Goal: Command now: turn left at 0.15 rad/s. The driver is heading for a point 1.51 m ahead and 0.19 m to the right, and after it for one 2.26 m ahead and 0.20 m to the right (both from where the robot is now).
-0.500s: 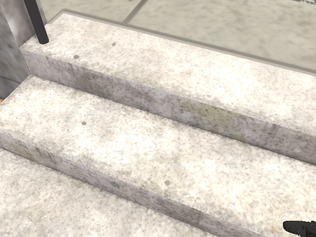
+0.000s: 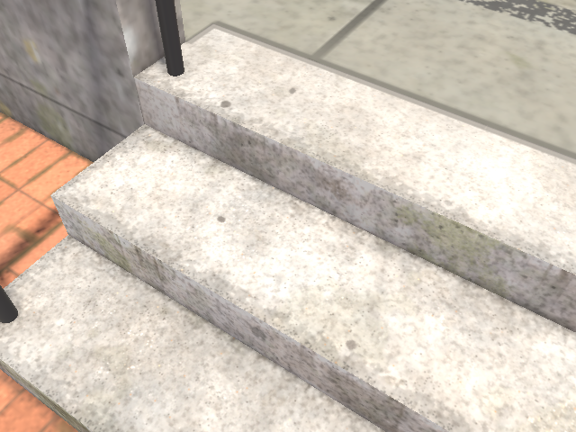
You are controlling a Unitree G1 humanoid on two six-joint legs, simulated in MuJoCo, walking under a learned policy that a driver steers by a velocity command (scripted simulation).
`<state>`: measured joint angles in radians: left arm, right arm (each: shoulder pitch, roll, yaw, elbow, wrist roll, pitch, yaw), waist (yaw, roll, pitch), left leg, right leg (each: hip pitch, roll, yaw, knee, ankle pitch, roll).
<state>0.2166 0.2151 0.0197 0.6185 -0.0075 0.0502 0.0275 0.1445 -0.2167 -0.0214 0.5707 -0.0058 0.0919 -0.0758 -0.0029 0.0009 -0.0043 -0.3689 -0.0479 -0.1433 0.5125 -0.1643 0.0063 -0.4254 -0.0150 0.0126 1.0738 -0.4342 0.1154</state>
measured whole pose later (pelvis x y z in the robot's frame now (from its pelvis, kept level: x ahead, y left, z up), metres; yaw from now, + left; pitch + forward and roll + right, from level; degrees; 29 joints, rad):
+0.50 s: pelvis -0.01 -0.02 +0.00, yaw +0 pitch +0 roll -1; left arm 0.29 0.18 0.03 0.75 0.01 0.02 0.04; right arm 0.29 -0.24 -0.06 0.85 0.01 -0.01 -0.02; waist 0.01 0.02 -0.02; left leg -0.23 0.05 -0.02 0.55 -0.36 -0.02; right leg -0.15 0.01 0.00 0.49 -0.34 -0.02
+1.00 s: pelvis +0.15 -0.04 +0.03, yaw -1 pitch +3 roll -1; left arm 0.00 0.10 -0.10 0.51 0.00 -0.07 -0.01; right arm 0.50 -0.16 0.00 1.02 0.01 -0.03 -0.05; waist 0.00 0.01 -0.01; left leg 0.05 0.09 0.01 0.35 -0.15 0.02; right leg -0.84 0.00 -0.11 1.25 -0.48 -0.10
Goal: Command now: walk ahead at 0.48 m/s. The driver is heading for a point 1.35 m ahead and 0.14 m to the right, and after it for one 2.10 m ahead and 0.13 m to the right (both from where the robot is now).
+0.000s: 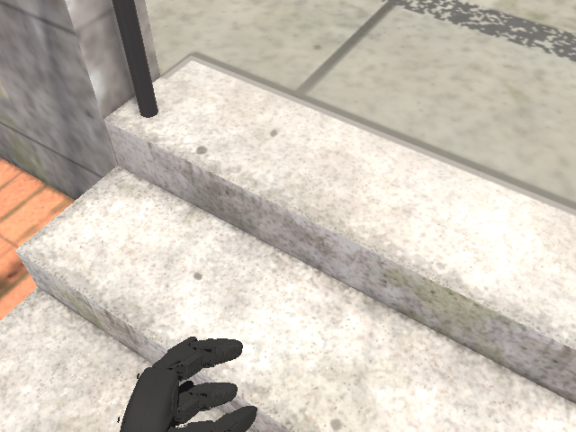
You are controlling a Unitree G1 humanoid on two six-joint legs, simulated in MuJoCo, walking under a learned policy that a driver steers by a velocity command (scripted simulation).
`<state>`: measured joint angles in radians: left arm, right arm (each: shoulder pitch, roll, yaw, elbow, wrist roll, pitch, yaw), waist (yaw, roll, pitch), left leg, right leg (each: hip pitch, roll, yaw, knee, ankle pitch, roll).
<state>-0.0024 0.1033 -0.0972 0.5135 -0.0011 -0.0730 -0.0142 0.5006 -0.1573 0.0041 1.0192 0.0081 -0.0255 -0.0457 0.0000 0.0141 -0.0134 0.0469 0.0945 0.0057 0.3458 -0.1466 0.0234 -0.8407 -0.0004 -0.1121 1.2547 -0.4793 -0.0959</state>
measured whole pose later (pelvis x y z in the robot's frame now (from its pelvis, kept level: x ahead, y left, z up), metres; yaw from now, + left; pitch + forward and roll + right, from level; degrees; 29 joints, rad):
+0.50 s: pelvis +0.25 +0.00 +0.12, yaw +0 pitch +4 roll +1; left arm 0.63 0.11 -0.02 1.04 0.03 -0.05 0.04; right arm 0.12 -0.14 0.05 0.74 0.03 -0.05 0.05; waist 0.11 0.04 -0.06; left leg -1.14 0.07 0.01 1.68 -0.21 0.00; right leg 0.02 0.01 -0.07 0.32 -0.40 -0.04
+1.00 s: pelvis +0.58 +0.07 +0.27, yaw -1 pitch +2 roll +0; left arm 0.05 0.12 -0.06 0.68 -0.02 -0.04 -0.03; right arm 0.51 -0.10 0.06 1.05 -0.03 -0.09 0.06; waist -0.01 -0.05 -0.11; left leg -0.26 0.02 0.17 0.54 -0.31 0.06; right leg -1.24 -0.01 0.14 2.11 -0.09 -0.13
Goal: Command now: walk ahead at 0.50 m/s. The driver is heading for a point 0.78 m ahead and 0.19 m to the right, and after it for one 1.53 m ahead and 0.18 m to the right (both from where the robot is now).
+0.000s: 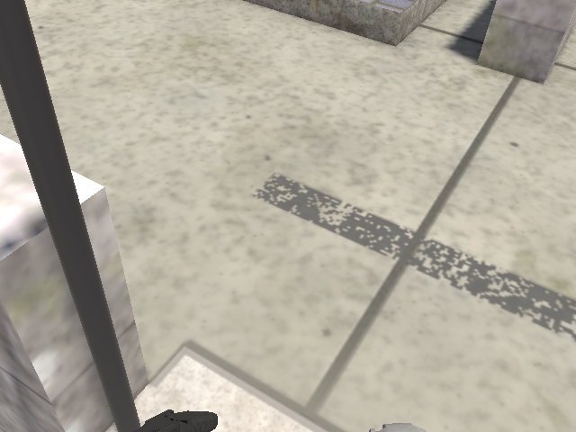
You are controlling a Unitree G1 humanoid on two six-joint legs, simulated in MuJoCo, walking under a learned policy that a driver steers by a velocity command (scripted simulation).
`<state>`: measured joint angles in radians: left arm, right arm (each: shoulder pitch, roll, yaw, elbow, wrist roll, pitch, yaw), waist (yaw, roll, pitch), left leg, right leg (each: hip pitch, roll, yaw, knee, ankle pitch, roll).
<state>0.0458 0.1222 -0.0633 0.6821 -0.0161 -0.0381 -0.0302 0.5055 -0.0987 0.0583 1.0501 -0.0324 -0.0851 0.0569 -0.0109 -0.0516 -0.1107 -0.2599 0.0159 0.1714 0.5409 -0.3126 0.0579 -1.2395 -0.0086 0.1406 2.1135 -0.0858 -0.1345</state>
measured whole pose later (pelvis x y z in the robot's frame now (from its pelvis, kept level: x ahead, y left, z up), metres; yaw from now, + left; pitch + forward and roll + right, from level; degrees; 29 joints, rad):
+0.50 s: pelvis +0.28 -0.07 +0.14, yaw +2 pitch +3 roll +0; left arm 0.37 0.19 0.01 1.02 0.04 -0.09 -0.05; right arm 0.18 -0.20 0.00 0.80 0.02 -0.07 0.00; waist 0.00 0.03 -0.09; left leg -0.85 0.00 -0.15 1.65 -0.08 0.19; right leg -0.40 0.02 -0.18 0.64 -0.31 -0.11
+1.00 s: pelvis +0.57 -0.03 +0.14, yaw -3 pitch +3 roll +1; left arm 0.47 0.20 0.02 1.03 0.00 -0.08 0.01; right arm 0.01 -0.22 -0.05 0.77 0.00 -0.10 0.03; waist 0.05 0.00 0.00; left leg -0.48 0.00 0.09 0.56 -0.15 0.07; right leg -0.11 0.02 0.02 0.92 -0.46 -0.06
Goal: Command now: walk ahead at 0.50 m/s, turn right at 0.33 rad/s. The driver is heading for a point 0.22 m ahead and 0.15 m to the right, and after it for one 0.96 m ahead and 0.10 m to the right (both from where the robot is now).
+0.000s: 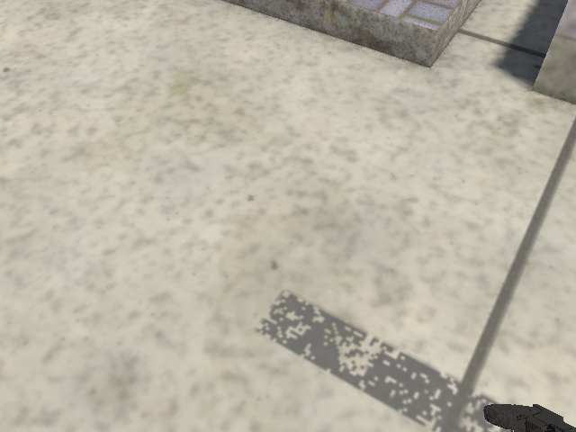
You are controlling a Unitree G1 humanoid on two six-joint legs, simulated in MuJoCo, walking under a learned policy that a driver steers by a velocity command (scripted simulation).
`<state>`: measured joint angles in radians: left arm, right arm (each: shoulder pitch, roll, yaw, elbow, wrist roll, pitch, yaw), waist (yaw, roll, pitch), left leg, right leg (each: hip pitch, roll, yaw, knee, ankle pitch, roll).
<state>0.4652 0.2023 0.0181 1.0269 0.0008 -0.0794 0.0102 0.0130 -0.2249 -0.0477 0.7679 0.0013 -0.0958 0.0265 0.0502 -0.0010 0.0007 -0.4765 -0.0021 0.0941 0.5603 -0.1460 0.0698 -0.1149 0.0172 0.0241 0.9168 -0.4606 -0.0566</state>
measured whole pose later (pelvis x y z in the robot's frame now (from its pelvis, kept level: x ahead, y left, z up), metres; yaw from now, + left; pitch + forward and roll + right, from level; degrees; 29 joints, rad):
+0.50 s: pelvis +0.27 -0.07 -0.01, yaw -13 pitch +2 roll +2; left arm 0.02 0.20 0.06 0.72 -0.02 -0.06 -0.05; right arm 0.36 -0.24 -0.08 0.93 0.01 -0.06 -0.02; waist -0.03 -0.02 0.03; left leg 0.02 0.12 0.26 0.60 -0.45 -0.04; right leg -0.54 -0.02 -0.05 0.62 -0.11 -0.11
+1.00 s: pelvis +0.54 -0.12 +0.01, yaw -15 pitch +4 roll -1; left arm 0.38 0.23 0.07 0.91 -0.01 -0.07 0.01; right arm 0.04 -0.21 -0.06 0.80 0.02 -0.09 0.03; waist 0.07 0.03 -0.02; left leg -0.60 0.06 0.02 0.56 -0.03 0.04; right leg 0.02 0.04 -0.02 0.30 -0.38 -0.02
